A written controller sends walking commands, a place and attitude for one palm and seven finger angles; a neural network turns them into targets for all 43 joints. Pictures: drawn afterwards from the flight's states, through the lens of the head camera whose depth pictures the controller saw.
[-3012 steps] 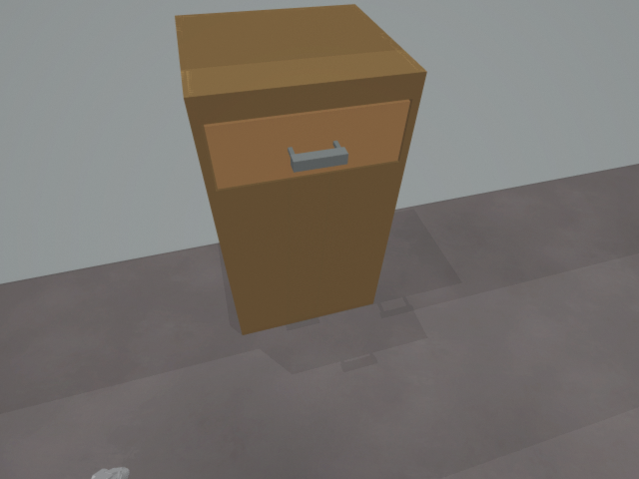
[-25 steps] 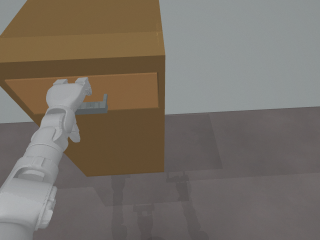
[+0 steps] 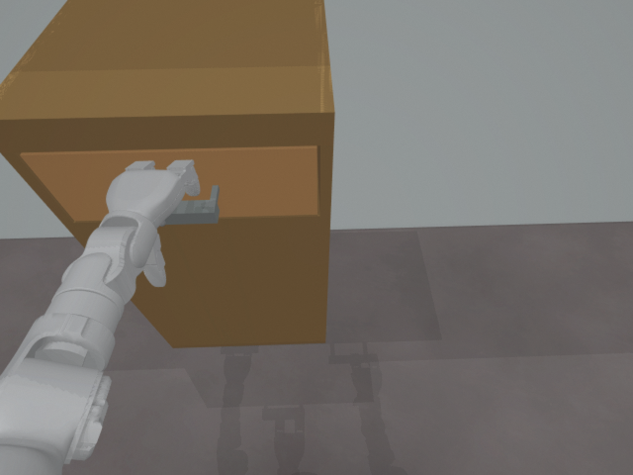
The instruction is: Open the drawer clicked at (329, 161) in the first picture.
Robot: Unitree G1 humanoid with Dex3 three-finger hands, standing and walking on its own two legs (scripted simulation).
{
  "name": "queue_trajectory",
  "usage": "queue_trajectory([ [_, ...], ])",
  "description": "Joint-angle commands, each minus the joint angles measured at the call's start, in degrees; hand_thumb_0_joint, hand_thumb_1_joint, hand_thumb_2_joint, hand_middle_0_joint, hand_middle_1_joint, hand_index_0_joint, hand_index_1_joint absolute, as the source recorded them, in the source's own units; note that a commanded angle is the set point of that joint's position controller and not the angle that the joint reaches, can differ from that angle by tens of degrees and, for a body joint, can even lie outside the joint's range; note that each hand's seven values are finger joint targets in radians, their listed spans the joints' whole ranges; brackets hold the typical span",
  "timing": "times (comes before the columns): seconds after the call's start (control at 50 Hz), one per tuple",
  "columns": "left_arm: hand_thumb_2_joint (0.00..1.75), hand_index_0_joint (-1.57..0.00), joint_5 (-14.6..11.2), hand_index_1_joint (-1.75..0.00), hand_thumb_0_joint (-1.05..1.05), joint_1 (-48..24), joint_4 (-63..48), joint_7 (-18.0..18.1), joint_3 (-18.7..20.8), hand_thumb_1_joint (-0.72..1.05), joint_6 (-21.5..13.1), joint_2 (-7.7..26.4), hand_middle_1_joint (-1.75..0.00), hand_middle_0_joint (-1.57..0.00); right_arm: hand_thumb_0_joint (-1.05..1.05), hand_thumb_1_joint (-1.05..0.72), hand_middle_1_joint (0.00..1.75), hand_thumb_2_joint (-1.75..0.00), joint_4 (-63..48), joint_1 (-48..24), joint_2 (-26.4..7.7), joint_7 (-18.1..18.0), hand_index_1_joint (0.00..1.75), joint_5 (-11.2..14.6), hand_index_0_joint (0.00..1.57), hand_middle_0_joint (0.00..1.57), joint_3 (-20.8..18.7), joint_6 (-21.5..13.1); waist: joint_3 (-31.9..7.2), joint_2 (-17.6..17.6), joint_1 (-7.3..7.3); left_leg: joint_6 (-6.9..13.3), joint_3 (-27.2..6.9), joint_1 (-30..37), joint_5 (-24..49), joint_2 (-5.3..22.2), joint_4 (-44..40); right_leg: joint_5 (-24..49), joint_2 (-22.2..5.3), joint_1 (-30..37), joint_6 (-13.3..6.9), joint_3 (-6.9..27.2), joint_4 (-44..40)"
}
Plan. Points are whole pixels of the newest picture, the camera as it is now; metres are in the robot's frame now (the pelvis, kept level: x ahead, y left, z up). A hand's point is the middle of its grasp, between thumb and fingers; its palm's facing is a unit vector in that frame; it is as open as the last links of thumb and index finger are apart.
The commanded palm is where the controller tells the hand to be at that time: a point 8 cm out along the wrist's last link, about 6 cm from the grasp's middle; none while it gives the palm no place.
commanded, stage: move the hooked fingers above the handle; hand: left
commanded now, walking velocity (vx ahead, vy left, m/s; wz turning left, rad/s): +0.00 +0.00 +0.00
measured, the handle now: (181, 202) +0.53 +0.22 -0.01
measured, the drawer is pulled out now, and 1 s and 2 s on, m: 0.00 0.00 0.00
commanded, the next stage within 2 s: lower the fingers behind the handle in 1.92 s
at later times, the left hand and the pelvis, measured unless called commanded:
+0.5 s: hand (185, 204) +0.47 +0.19 +0.05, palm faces -0.02 -0.10 -0.99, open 13.8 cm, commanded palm +0.45 +0.23 +0.12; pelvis +0.00 +0.02 -0.01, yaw -1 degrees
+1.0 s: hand (181, 202) +0.47 +0.19 +0.06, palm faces +0.02 -0.08 -1.00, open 13.8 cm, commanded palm +0.46 +0.23 +0.11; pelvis -0.02 +0.01 -0.01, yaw +0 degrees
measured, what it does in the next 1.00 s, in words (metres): stands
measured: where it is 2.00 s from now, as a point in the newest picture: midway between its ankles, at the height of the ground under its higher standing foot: outside the picture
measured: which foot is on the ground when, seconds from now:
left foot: down 0.00-1.00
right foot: down 0.00-1.00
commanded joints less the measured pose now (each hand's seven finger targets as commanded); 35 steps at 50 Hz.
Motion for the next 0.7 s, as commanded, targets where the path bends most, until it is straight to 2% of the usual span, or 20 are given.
queue_trajectory([
  [0.0, 0.3, -0.3, 1.03, -1.2, 0.0, -30.78, -13.54, 7.38, 10.62, -0.5, -3.9, 18.95, -1.2, -0.3, 0.0, -0.9, 0.3, -0.9, -3.69, 3.62, -8.24, -0.75, 0.3, -0.44, 0.2, 0.2, -2.62, -1.47, -18.75, 0.8, -1.74, 2.86, 0.57, 11.82, 18.55, -3.15, 0.06, 20.18, 1.42, 4.15, -0.73, 1.2, -2.93],
  [0.06, 0.3, -0.3, 2.72, -1.2, 0.0, -30.77, -9.34, 12.35, 13.21, -0.5, -0.86, 21.45, -1.2, -0.3, 0.0, -0.9, 0.3, -0.9, -3.2, 3.13, -8.09, 0.14, 0.3, -0.71, 0.2, 0.2, -2.35, -1.78, -20.04, 4.29, -0.49, 2.19, 0.73, 10.14, 18.42, -3.15, 0.38, 17.91, 1.74, 2.57, -1.23, 0.35, -1.39],
  [0.12, 0.3, -0.3, 3.75, -1.2, 0.0, -30.04, -2.95, 14.08, 11.31, -0.5, 5.34, 20.11, -1.2, -0.3, 0.0, -0.9, 0.3, -0.9, -3.14, 2.89, -8.56, 0.87, 0.3, -0.78, 0.2, 0.2, -2.07, -1.68, -20.67, 4.23, -0.56, 1.73, 1.5, 8.95, 17.94, -2.8, 0.3, 17.01, 1.91, 1.72, -1.21, -0.52, -0.98],
  [0.16, 0.3, -0.3, 3.72, -1.2, 0.0, -28.98, 0.95, 12.45, 9.08, -0.5, 8.55, 18.13, -1.2, -0.3, 0.0, -0.9, 0.3, -0.9, -3.29, 4.05, -8.96, 1.26, 0.3, -0.48, 0.2, 0.2, -2.2, -1.37, -23.6, 2.19, -0.8, 1.68, 1.77, 9.85, 19.66, -2.48, 0.22, 19.36, 1.99, 3.66, -0.99, -0.51, -0.95],
  [0.2, 0.3, -0.3, 2.3, -1.2, 0.0, -29.69, 0.89, 9.16, 4.63, -0.5, 10.04, 12.92, -1.2, -0.3, 0.0, -0.9, 0.3, -0.9, -3.57, 4.96, -9.24, 1.38, 0.3, -0.3, 0.2, 0.2, -2.71, -1.27, -25.71, 0.03, -2.13, 2.06, 2.05, 12.66, 21.69, -2.08, 0.5, 22.08, 2.03, 4.69, -0.55, -0.28, -1.86],
  [0.24, 0.3, -0.3, 0.28, -1.2, 0.0, -31.35, -1.64, 4.87, -0.65, -0.5, 8.91, 6.82, -1.2, -0.3, 0.0, -0.9, 0.3, -0.9, -3.84, 5.51, -9.31, 1.03, 0.3, -0.34, 0.2, 0.2, -3.0, -1.23, -26.29, -2.04, -4.16, 2.41, 1.31, 15.39, 23.42, -1.81, 0.52, 23.47, 1.96, 4.87, -0.32, -0.05, -2.84],
  [0.26, 0.3, -0.3, -0.37, -1.2, 0.0, -31.48, -4.78, 3.16, -0.17, -0.5, 7.29, 7.37, -1.2, -0.3, 0.0, -0.9, 0.3, -0.9, -3.71, 5.57, -9.54, 0.71, 0.3, -0.4, 0.2, 0.2, -3.35, -1.25, -26.37, -1.82, -3.88, 2.51, 0.88, 17.12, 24.17, -1.51, 0.39, 23.28, 1.98, 4.31, -0.21, 0.0, -3.08],
  [0.28, 0.3, -0.3, -1.21, -1.2, 0.0, -32.72, -8.58, 1.66, -2.1, -0.5, 5.52, 5.26, -1.2, -0.3, 0.0, -0.9, 0.3, -0.9, -4.04, 5.26, -9.48, 0.51, 0.3, -0.66, 0.2, 0.2, -3.47, -1.36, -26.15, -0.48, -4.37, 2.7, 0.53, 19.01, 24.9, -1.67, 0.48, 23.16, 2.06, 3.4, -0.19, 0.14, -3.44],
  [0.3, 0.3, -0.3, -1.71, -1.2, 0.0, -32.92, -11.36, 0.73, -1.02, -0.5, 3.37, 6.21, -1.2, -0.3, 0.0, -0.9, 0.3, -0.9, -3.99, 5.27, -9.33, 0.03, 0.3, -0.87, 0.2, 0.2, -3.61, -1.39, -26.11, -0.51, -4.33, 2.8, 0.15, 20.07, 25.18, -1.56, 0.47, 22.52, 2.02, 3.18, -0.18, 0.13, -3.63],
  [0.34, 0.3, -0.3, -1.62, -1.2, 0.0, -34.29, -13.23, 0.45, 0.6, -0.5, -0.46, 8.51, -1.2, -0.3, 0.0, -0.9, 0.3, -0.9, -3.61, 5.41, -9.08, -0.82, 0.3, -0.94, 0.2, 0.2, -3.21, -1.44, -21.42, -0.9, -4.65, 2.87, -0.57, 18.61, 23.32, -1.65, 0.22, 19.98, 2.04, 1.12, -0.45, 0.02, -3.9],
  [0.36, 0.3, -0.3, -0.92, -1.2, 0.0, -35.83, -14.52, 1.4, 1.56, -0.5, -2.13, 9.64, -1.2, -0.3, 0.0, -0.9, 0.3, -0.9, -3.23, 5.59, -8.83, -0.89, 0.3, -1.0, 0.2, 0.2, -3.2, -1.56, -20.37, 0.81, -4.45, 2.71, -1.02, 18.77, 22.54, -1.6, 0.17, 18.23, 2.15, -0.89, -0.57, -0.16, -3.51],
  [0.42, 0.3, -0.3, 1.28, -1.2, 0.0, -34.12, -13.07, 7.16, 10.3, -0.5, -3.68, 17.97, -1.2, -0.3, 0.0, -0.9, 0.3, -0.9, -2.86, 5.53, -8.58, -0.31, 0.3, -1.16, 0.2, 0.2, -2.66, -1.51, -19.76, 4.74, -1.35, 1.88, -1.44, 15.98, 23.28, -1.81, 0.6, 16.52, 2.43, -1.96, -1.61, -0.87, -1.27],
  [0.44, 0.3, -0.3, 1.84, -1.2, 0.0, -32.55, -12.5, 9.56, 15.89, -0.5, -3.13, 23.93, -1.2, -0.3, 0.0, -0.9, 0.3, -0.9, -2.74, 5.06, -8.85, -0.13, 0.3, -1.49, 0.2, 0.2, -2.4, -1.35, -21.42, 5.79, 0.89, 1.63, -1.18, 14.32, 24.37, -1.96, 0.77, 17.25, 2.41, -0.06, -1.94, -0.93, -0.24],
  [0.46, 0.3, -0.3, 2.73, -1.2, 0.0, -31.3, -11.39, 11.88, 16.76, -0.5, -1.75, 24.66, -1.2, -0.3, 0.0, -0.9, 0.3, -0.9, -3.23, 4.33, -8.43, 0.3, 0.3, -1.64, 0.2, 0.2, -1.95, -1.12, -23.08, 6.2, 1.54, 1.39, -1.08, 12.86, 24.87, -2.19, 0.89, 17.95, 2.39, 1.01, -1.93, -1.18, 0.83],
  [0.52, 0.3, -0.3, 3.74, -1.2, 0.0, -24.28, -4.78, 16.24, 14.78, -0.5, 5.56, 21.42, -1.2, -0.3, 0.0, -0.9, 0.3, -0.9, -3.91, 1.75, -8.18, 1.45, 0.3, -1.65, 0.2, 0.2, -1.39, -0.83, -21.61, 4.75, 3.02, 0.91, 1.17, 8.65, 23.14, -2.26, 0.56, 18.6, 2.38, 2.69, -1.88, -1.86, 1.18],
  [0.58, 0.3, -0.3, 4.62, -1.2, 0.0, -24.93, -0.38, 14.91, 11.49, -0.5, 11.97, 19.82, -1.2, -0.3, 0.0, -0.9, 0.3, -0.9, -4.19, 2.26, -8.99, 1.82, 0.3, -0.92, 0.2, 0.2, -1.74, -0.23, -23.55, 0.78, 1.94, 1.04, 2.34, 7.9, 21.17, -1.81, -0.48, 19.61, 2.18, 5.55, -1.22, -1.38, -0.1],
  [0.6, 0.3, -0.3, 4.06, -1.2, 0.0, -25.14, 0.14, 14.01, 12.51, -0.5, 13.18, 21.52, -1.2, -0.3, 0.0, -0.9, 0.3, -0.9, -4.25, 2.37, -9.28, 1.7, 0.3, -0.72, 0.2, 0.2, -1.6, 0.01, -24.64, -1.03, 2.17, 1.3, 2.52, 8.13, 20.59, -1.78, -0.92, 20.09, 2.08, 7.51, -1.03, -0.93, -0.67],
  [0.62, 0.3, -0.3, 3.32, -1.2, 0.0, -26.66, 0.03, 12.43, 10.48, -0.5, 13.89, 20.02, -1.2, -0.3, 0.0, -0.9, 0.3, -0.9, -4.69, 2.43, -9.42, 1.3, 0.3, -0.25, 0.2, 0.2, -1.79, 0.1, -25.22, -2.25, 0.78, 1.7, 2.76, 8.78, 19.54, -1.85, -1.16, 20.6, 1.96, 8.53, -0.68, -0.45, -1.65],
  [0.64, 0.3, -0.3, 2.48, -1.2, 0.0, -29.01, -1.34, 10.56, 9.95, -0.5, 13.25, 19.6, -1.2, -0.3, 0.0, -0.9, 0.3, -0.9, -4.74, 3.1, -9.75, 0.74, 0.3, -0.09, 0.2, 0.2, -2.16, 0.0, -26.6, -4.27, -0.61, 2.12, 2.26, 10.3, 19.99, -1.58, -1.17, 21.64, 1.75, 9.54, -0.43, -0.16, -2.25],
  [0.68, 0.3, -0.3, 0.72, -1.2, 0.0, -32.14, -7.05, 6.41, 4.5, -0.5, 10.4, 13.68, -1.2, -0.3, 0.0, -0.9, 0.3, -0.9, -5.09, 3.55, -9.79, -0.14, 0.3, 0.18, 0.2, 0.2, -2.86, -0.57, -27.17, -3.48, -3.01, 2.78, 1.72, 15.02, 21.2, -1.49, -1.36, 22.92, 1.68, 8.61, -0.03, 0.19, -3.65],
])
